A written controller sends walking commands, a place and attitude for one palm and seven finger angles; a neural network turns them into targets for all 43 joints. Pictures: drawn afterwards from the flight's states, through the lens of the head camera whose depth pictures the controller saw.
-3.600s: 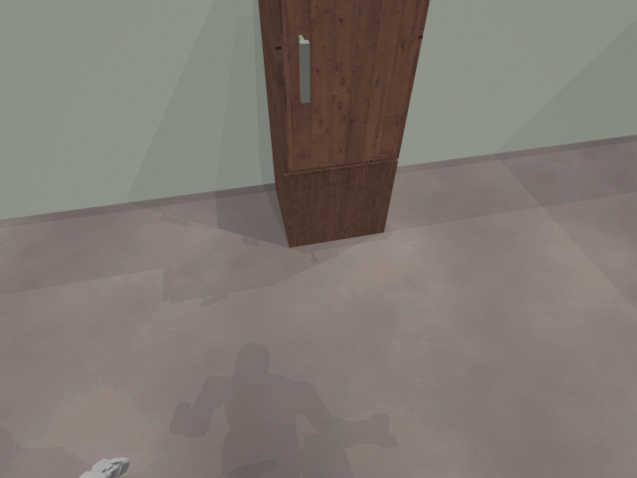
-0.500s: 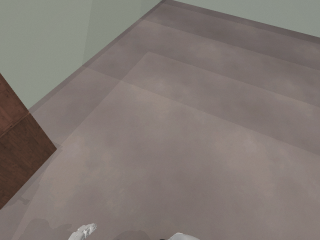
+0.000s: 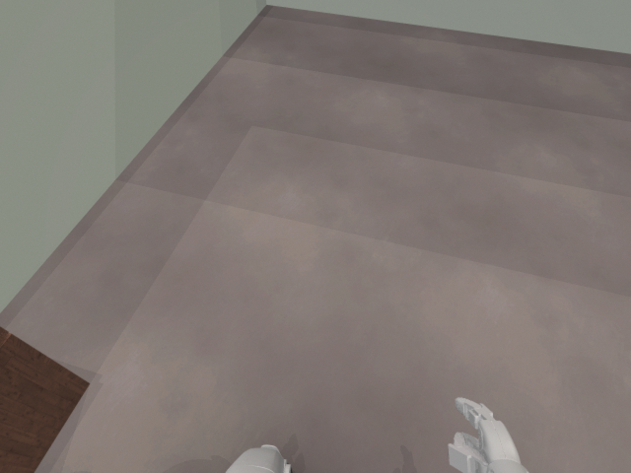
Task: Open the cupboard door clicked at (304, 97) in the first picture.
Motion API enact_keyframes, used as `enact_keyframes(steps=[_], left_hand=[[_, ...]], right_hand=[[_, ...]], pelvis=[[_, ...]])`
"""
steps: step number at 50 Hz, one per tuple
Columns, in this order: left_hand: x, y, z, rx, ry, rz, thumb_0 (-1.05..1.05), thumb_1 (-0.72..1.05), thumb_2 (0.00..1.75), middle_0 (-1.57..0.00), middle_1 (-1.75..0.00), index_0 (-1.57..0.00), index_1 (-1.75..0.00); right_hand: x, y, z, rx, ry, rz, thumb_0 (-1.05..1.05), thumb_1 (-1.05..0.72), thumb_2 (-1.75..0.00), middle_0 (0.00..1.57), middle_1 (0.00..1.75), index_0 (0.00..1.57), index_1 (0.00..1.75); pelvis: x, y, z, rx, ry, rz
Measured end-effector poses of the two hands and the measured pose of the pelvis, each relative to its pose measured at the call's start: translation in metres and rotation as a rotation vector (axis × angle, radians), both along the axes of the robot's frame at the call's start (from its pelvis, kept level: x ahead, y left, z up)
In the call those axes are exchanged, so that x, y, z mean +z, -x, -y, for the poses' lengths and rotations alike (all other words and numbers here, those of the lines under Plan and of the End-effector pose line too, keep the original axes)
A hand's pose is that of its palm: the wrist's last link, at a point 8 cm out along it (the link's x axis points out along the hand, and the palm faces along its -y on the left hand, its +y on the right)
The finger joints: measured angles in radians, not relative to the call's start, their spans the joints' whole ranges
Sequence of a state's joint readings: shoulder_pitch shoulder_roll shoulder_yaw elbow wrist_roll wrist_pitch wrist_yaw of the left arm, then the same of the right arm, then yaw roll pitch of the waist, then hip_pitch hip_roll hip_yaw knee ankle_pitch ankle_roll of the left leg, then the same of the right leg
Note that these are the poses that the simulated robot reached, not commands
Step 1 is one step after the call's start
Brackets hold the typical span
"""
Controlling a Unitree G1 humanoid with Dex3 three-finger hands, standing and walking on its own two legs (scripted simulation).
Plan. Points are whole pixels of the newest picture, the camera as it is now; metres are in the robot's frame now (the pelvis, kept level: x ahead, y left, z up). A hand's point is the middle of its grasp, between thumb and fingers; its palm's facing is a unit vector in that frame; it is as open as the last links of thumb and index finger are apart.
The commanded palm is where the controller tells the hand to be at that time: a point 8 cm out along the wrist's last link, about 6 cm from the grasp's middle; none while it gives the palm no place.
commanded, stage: walk to a spot facing it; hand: left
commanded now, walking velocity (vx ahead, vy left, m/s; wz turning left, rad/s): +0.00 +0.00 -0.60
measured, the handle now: out of the picture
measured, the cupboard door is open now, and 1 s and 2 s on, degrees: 0 0 0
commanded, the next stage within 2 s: turn to face it in 1.70 s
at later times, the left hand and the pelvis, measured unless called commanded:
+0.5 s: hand (220, 403) +0.21 +0.19 -0.15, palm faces -0.32 -0.91 -0.25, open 7.4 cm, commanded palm none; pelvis +0.03 +0.03 +0.01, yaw -21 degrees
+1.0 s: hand (262, 435) +0.18 +0.11 -0.14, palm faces -0.52 -0.82 -0.24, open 7.4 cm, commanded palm none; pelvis +0.01 +0.00 +0.01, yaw -37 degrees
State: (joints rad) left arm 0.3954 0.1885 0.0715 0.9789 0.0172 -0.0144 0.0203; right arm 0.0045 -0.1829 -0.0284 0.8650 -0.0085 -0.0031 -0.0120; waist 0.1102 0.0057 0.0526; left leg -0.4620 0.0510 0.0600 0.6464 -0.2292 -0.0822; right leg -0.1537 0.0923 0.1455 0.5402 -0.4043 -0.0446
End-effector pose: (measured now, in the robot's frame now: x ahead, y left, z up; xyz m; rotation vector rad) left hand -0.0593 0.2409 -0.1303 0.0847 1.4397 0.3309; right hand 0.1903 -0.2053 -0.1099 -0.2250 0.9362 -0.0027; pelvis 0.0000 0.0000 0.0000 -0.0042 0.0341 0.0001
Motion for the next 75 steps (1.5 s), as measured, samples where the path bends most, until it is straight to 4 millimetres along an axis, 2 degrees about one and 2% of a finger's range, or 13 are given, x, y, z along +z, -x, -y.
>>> enact_keyframes(steps=[3, 6, 15, 22, 29, 34, 42, 51, 57, 62, 67, 71, 75], left_hand=[[-0.017, -0.022, -0.019, -0.029, 0.030, -0.032, 0.01, 0.91, 0.90, -0.20, -0.30, -0.20, -0.30], [-0.021, -0.057, -0.036, -0.107, 0.045, -0.016, 0.01, 0.91, 0.90, -0.20, -0.30, -0.20, -0.30], [-0.003, -0.184, -0.054, -0.318, 0.047, 0.163, 0.01, 0.91, 0.90, -0.20, -0.30, -0.20, -0.30], [0.012, -0.255, -0.021, -0.500, 0.034, 0.228, 0.00, 0.91, 0.90, -0.20, -0.30, -0.19, -0.30], [0.021, -0.300, 0.052, -0.690, 0.019, 0.310, 0.01, 0.91, 0.90, -0.20, -0.30, -0.20, -0.30], [0.030, -0.301, 0.092, -0.760, 0.014, 0.353, 0.00, 0.91, 0.90, -0.20, -0.30, -0.20, -0.30], [0.035, -0.277, 0.108, -0.791, 0.038, 0.293, 0.01, 0.91, 0.90, -0.20, -0.30, -0.20, -0.30], [0.017, -0.254, 0.078, -0.791, 0.053, 0.197, 0.01, 0.90, 0.90, -0.20, -0.30, -0.20, -0.30], [-0.004, -0.254, 0.042, -0.799, 0.068, 0.120, 0.01, 0.90, 0.90, -0.20, -0.30, -0.20, -0.30], [-0.005, -0.272, 0.033, -0.860, 0.086, 0.078, 0.01, 0.91, 0.90, -0.20, -0.30, -0.20, -0.30], [0.000, -0.297, 0.045, -0.937, 0.081, 0.076, 0.01, 0.91, 0.90, -0.20, -0.30, -0.20, -0.30], [0.002, -0.315, 0.074, -1.009, 0.074, 0.083, 0.01, 0.91, 0.90, -0.20, -0.30, -0.20, -0.30], [0.005, -0.331, 0.123, -1.117, 0.083, 0.109, 0.01, 0.91, 0.90, -0.20, -0.30, -0.20, -0.30]], right_hand=[[0.004, -0.006, -0.010, -0.034, 0.028, 0.026, 0.00, -0.91, -0.90, 0.20, 0.30, 0.20, 0.30], [0.012, 0.013, -0.011, -0.098, 0.050, 0.006, 0.00, -0.91, -0.90, 0.20, 0.30, 0.21, 0.30], [0.011, 0.124, 0.003, -0.356, 0.090, -0.198, 0.00, -0.90, -0.90, 0.20, 0.30, 0.21, 0.30], [-0.005, 0.217, 0.005, -0.554, 0.044, -0.339, 0.01, -0.91, -0.90, 0.20, 0.30, 0.20, 0.30], [-0.037, 0.288, 0.009, -0.696, -0.058, -0.438, 0.01, -0.91, -0.90, 0.20, 0.30, 0.20, 0.30], [-0.047, 0.305, 0.017, -0.744, -0.107, -0.466, 0.01, -0.91, -0.90, 0.20, 0.30, 0.20, 0.30], [-0.032, 0.278, 0.039, -0.791, -0.102, -0.317, 0.01, -0.91, -0.90, 0.20, 0.30, 0.20, 0.30], [-0.014, 0.250, 0.054, -0.810, -0.024, -0.200, 0.00, -0.91, -0.90, 0.20, 0.30, 0.20, 0.30], [0.003, 0.240, 0.043, -0.836, 0.051, -0.128, 0.00, -0.91, -0.90, 0.20, 0.30, 0.20, 0.30], [0.015, 0.262, 0.014, -0.903, 0.064, -0.160, 0.00, -0.91, -0.90, 0.20, 0.30, 0.21, 0.30], [0.013, 0.291, -0.014, -0.996, 0.029, -0.228, 0.00, -0.90, -0.90, 0.20, 0.30, 0.21, 0.30], [0.003, 0.317, -0.037, -1.078, -0.028, -0.289, 0.00, -0.90, -0.90, 0.20, 0.30, 0.21, 0.30], [-0.012, 0.348, -0.059, -1.169, -0.105, -0.351, 0.00, -0.90, -0.90, 0.20, 0.30, 0.21, 0.30]], pelvis=[[-0.007, -0.015, -0.016, -0.048, 0.002, 0.017], [-0.002, -0.023, -0.026, -0.112, 0.011, 0.039], [0.012, -0.031, -0.043, -0.214, 0.045, 0.045], [0.011, -0.031, -0.038, -0.315, 0.020, 0.036], [-0.003, -0.023, -0.010, -0.420, -0.022, 0.023], [-0.002, -0.016, 0.007, -0.474, -0.028, 0.028], [0.012, -0.009, 0.016, -0.562, -0.038, 0.035], [0.010, -0.006, -0.001, -0.654, -0.016, 0.027], [0.003, -0.016, -0.022, -0.721, 0.006, 0.014], [0.010, -0.027, -0.029, -0.790, 0.030, 0.031], [0.015, -0.033, -0.026, -0.856, 0.040, 0.034], [0.013, -0.033, -0.019, -0.908, 0.036, 0.035], [0.009, -0.030, -0.007, -0.972, 0.027, 0.035]])
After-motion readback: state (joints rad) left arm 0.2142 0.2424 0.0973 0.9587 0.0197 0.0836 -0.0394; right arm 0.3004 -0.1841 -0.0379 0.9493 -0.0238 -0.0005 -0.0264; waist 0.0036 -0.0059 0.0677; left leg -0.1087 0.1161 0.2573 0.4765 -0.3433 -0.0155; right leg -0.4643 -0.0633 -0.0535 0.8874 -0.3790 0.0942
